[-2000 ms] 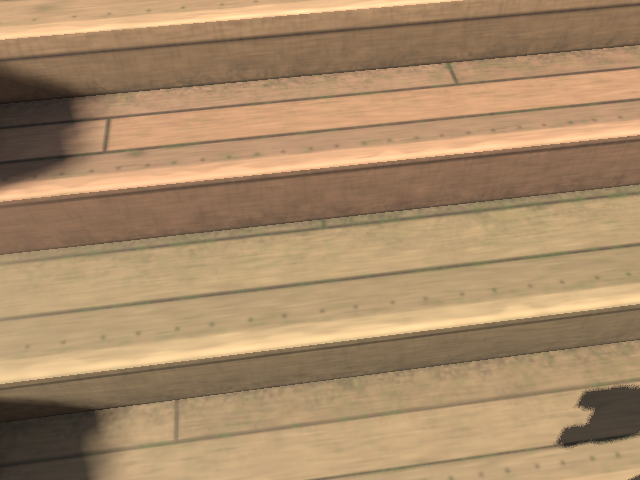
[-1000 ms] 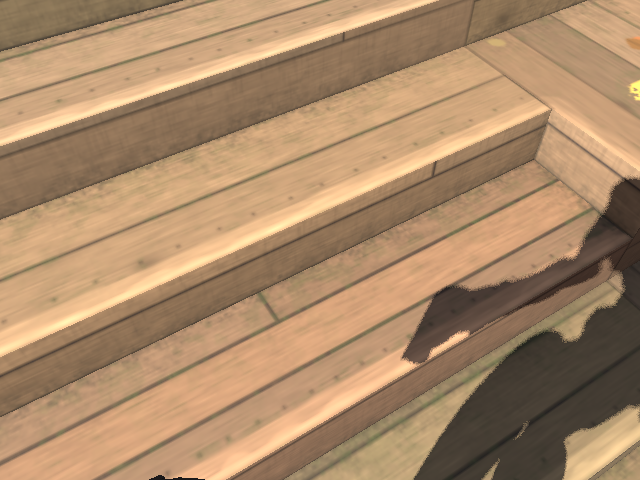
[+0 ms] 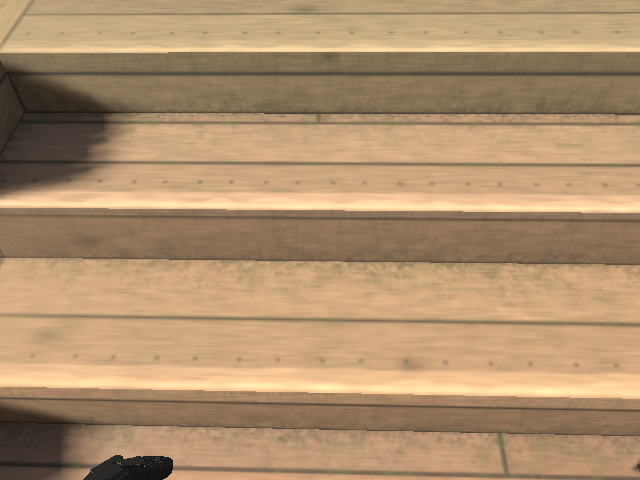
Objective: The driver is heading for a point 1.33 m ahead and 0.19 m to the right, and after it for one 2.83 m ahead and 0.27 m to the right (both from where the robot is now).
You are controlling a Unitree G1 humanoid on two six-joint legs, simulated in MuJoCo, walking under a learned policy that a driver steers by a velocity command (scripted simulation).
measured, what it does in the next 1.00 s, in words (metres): climbs: left foot, then right foot 0.15 m higher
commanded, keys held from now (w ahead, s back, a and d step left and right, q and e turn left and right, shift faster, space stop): no key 0.16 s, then w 0.84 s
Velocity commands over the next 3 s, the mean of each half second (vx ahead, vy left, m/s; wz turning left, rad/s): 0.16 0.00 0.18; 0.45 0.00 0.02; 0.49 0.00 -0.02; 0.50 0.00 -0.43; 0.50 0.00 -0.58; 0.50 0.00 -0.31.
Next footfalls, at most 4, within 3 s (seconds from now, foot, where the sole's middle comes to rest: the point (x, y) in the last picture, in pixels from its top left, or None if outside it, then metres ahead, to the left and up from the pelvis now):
0.48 left None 0.07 0.12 -0.76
0.86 right None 0.40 -0.04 -0.61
1.34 left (228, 320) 0.70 0.20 -0.46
1.84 right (331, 164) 0.96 0.00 -0.32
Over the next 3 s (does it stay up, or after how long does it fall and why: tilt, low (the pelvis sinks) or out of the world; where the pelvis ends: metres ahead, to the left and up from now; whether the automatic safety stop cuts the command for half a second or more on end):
stays up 1.38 -0.11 0.60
